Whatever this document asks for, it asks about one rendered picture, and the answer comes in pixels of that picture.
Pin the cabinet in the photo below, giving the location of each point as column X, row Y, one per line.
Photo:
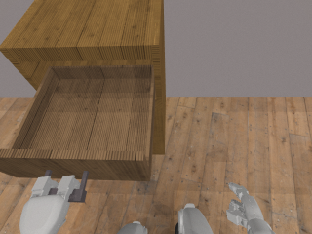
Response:
column 92, row 33

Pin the drawer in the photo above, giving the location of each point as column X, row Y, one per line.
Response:
column 95, row 118

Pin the right robot thigh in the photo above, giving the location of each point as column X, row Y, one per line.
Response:
column 192, row 221

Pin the robot right hand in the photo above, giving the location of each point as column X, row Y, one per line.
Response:
column 241, row 212

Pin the right robot forearm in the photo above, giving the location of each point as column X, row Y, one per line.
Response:
column 258, row 226

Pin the robot left hand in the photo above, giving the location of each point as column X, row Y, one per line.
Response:
column 45, row 214

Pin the handle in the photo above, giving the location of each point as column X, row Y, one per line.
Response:
column 78, row 195

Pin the robot thigh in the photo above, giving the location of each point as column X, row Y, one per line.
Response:
column 192, row 221
column 133, row 228

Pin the left robot thigh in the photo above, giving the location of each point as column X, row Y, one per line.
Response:
column 133, row 228

